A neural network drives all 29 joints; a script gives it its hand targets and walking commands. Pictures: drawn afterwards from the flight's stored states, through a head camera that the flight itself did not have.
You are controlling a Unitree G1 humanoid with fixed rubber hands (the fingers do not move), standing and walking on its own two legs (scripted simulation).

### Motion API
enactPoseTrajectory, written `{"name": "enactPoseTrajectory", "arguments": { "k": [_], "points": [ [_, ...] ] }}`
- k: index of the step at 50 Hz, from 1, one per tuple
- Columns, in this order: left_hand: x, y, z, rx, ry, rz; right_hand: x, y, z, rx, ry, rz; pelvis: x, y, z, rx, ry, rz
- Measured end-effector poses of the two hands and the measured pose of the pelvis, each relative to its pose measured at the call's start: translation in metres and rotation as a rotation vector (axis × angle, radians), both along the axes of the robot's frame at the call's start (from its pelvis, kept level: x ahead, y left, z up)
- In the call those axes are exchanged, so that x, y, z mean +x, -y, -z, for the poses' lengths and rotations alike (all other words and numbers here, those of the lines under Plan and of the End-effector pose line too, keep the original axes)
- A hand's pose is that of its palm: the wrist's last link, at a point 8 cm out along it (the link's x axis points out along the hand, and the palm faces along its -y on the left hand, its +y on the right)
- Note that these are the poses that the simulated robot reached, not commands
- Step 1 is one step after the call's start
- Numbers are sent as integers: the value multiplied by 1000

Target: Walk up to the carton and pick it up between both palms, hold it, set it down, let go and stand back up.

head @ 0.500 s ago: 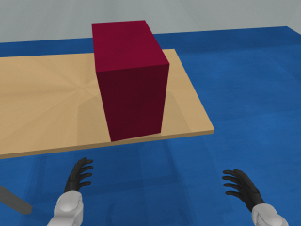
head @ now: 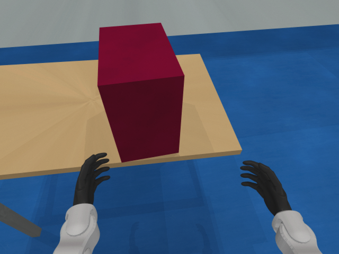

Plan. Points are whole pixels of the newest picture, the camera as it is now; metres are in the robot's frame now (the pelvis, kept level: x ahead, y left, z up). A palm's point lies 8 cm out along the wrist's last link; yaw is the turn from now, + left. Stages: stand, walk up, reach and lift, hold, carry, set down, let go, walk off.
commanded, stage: reach and lift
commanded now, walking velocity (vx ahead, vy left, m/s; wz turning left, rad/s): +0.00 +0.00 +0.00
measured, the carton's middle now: (141, 93) +0.53 +0.11 +0.08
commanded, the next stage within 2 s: none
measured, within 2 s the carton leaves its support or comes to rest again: neither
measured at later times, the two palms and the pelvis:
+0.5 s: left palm (85, 172) +0.25 +0.19 +0.09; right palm (265, 169) +0.28 -0.20 +0.07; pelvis +0.00 +0.00 +0.00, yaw +0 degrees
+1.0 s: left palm (79, 141) +0.30 +0.20 +0.14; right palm (257, 132) +0.35 -0.18 +0.12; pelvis +0.00 +0.00 +0.00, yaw +0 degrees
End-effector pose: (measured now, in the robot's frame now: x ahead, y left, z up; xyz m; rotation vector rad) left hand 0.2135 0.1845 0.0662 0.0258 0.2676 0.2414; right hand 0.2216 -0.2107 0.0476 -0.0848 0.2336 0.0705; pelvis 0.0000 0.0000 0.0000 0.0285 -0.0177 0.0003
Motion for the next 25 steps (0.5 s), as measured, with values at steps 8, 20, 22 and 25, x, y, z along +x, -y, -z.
{"name": "enactPoseTrajectory", "arguments": {
  "k": [8,20,22,25],
  "points": [
    [-4,0,5,-14,-72,-9,-1,-1,7,7,-59,17,-1,-1,0,-1,-1,0],
    [20,2,-19,-31,-37,-28,38,-10,-22,22,14,10,2,0,-1,0,-5,0],
    [28,0,-22,-22,-46,-29,48,-10,-22,24,5,17,3,1,-1,1,-6,0],
    [39,-7,-23,-18,-72,-50,61,-9,-20,28,-23,35,4,1,-1,2,-8,0]
  ]
}}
